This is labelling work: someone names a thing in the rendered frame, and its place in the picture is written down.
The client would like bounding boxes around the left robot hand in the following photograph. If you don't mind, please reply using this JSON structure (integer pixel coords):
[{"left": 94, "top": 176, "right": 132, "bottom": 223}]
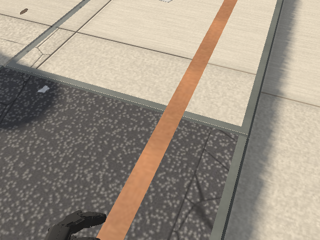
[{"left": 44, "top": 210, "right": 107, "bottom": 240}]

